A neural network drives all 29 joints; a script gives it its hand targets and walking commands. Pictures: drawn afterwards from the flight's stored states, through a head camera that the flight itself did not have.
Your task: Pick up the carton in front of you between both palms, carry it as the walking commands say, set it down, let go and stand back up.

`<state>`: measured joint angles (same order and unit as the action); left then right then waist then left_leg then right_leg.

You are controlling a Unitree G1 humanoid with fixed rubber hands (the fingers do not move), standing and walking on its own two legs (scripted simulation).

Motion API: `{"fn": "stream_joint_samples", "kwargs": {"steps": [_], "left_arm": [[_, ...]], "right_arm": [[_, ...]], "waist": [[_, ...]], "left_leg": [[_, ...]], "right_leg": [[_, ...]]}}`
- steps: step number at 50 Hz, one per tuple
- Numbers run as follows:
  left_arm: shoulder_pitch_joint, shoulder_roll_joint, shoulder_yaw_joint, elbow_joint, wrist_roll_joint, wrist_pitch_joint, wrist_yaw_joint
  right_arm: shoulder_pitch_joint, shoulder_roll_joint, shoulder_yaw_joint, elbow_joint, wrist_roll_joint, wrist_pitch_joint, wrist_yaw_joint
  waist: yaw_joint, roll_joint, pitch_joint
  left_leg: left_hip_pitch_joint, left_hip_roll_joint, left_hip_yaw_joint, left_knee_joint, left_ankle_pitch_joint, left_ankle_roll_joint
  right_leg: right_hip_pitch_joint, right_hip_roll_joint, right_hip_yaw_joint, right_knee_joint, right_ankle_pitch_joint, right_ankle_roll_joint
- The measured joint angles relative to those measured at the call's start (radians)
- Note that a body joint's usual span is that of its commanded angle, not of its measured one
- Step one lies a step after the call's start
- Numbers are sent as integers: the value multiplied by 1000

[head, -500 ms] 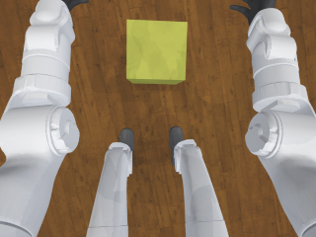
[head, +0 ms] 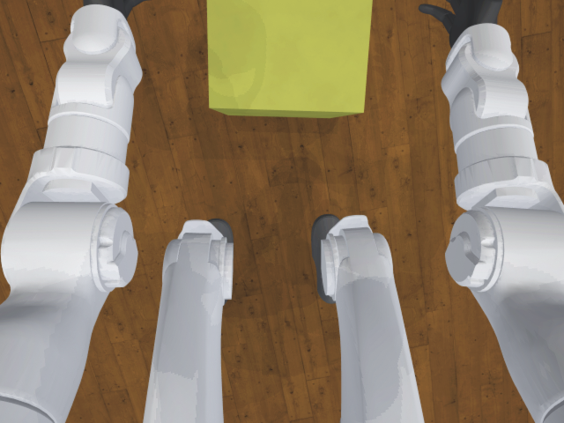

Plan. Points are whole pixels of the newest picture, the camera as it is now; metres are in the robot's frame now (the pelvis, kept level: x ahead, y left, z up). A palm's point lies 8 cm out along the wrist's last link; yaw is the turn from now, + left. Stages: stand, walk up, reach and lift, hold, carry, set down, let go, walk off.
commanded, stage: reach and lift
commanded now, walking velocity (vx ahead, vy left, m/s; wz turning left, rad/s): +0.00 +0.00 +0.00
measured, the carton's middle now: (284, 51) +0.54 -0.02 -0.37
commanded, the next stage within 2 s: none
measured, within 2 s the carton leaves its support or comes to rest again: leaves its support in 1.28 s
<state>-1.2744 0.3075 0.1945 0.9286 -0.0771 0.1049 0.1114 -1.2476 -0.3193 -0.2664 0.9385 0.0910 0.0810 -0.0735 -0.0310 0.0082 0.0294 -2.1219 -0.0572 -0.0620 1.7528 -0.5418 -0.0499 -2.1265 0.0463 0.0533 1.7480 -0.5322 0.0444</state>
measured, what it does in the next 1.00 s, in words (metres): lowers itself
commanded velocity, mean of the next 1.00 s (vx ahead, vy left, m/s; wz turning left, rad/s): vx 0.00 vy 0.00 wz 0.00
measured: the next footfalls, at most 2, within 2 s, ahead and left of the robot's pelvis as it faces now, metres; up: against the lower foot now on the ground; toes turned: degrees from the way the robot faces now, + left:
none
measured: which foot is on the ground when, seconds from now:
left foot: down 0.00-1.00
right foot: down 0.00-1.00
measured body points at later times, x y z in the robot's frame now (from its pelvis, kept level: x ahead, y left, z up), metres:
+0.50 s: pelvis -0.02 +0.00 -0.12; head +0.36 -0.01 +0.10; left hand +0.56 +0.16 -0.31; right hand +0.54 -0.21 -0.31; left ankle +0.08 +0.13 -0.46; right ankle +0.08 -0.13 -0.46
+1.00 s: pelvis -0.03 +0.00 -0.12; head +0.35 -0.01 +0.10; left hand +0.56 +0.13 -0.30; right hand +0.54 -0.18 -0.30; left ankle +0.08 +0.13 -0.46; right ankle +0.08 -0.13 -0.46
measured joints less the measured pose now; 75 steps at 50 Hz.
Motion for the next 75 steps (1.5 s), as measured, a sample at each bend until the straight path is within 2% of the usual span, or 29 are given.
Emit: {"fn": "stream_joint_samples", "kwargs": {"steps": [6,15,22,29,38,43,45,47,49,54,58,61,63,66,70,75], "left_arm": [[-115,45,-53,45,-69,41,16],[-277,72,-64,214,-76,20,-3],[-299,88,-106,234,-103,-17,-3],[-297,89,-155,217,-139,-33,2],[-282,59,-128,252,-112,-36,3],[-310,52,-156,250,-128,-29,-1],[-331,35,-155,250,-120,-25,-1],[-348,27,-133,253,-98,-20,18],[-364,23,-107,261,-73,-13,20],[-343,1,-4,212,19,35,-9],[-278,-23,44,124,39,68,-31],[-237,-35,38,69,21,89,-15],[-207,-43,17,32,1,110,17],[-151,-69,-8,-41,-20,143,76],[-76,-100,14,-144,2,182,72],[6,-179,134,-121,110,213,30]], "right_arm": [[-113,-54,68,42,73,44,-16],[-285,-69,87,208,64,31,-12],[-308,-74,113,237,94,-7,-19],[-301,-70,141,223,126,-27,-34],[-278,-47,137,240,113,-26,-29],[-306,-37,152,238,119,-21,-24],[-329,-19,151,238,108,-17,-20],[-347,-9,129,239,82,-12,-43],[-360,-6,105,240,55,-2,-44],[-333,13,8,171,-38,57,-5],[-271,30,-22,82,-54,95,26],[-228,41,-12,24,-37,121,16],[-202,44,13,-12,-17,146,-1],[-146,72,30,-95,-1,186,-82],[-68,105,1,-200,-19,225,-76],[17,176,-99,-175,-123,251,-34]], "waist": [[0,0,122],[1,-2,283],[2,-13,398],[-5,-9,398],[-5,-5,347],[-5,-6,376],[-5,-4,396],[-5,-2,416],[-6,-1,430],[-8,5,430],[-9,12,406],[-10,13,386],[-10,11,365],[-8,7,321],[-4,2,256],[2,4,35]], "left_leg": [[-81,-6,8,183,-11,-5],[-134,-6,10,333,-12,-13],[-113,1,7,416,-51,-15],[-118,5,8,464,-83,-10],[-139,7,14,457,-71,-4],[-130,5,15,442,-51,-3],[-121,4,14,438,-47,-3],[-112,2,13,436,-45,-3],[-104,0,12,438,-44,-3],[-102,-7,14,458,-55,-3],[-112,-11,16,476,-72,-2],[-118,-14,16,483,-82,-2],[-122,-17,13,482,-86,-5],[-120,-32,2,469,-89,-15],[-82,-56,-17,425,-84,-36],[-81,-61,-21,325,-50,-42]], "right_leg": [[-83,7,5,183,-8,11],[-140,11,0,332,-6,12],[-118,-10,-18,417,-47,-5],[-120,-17,-23,462,-79,-7],[-141,-17,-19,454,-66,-2],[-130,-19,-18,439,-48,-2],[-121,-19,-19,434,-44,-2],[-110,-18,-19,432,-42,-1],[-101,-17,-18,433,-42,1],[-99,-16,-14,456,-55,3],[-108,-17,-11,476,-75,3],[-115,-15,-10,483,-86,3],[-119,-10,-8,481,-89,6],[-119,10,0,468,-86,16],[-85,44,20,422,-76,37],[-86,51,30,324,-44,43]]}}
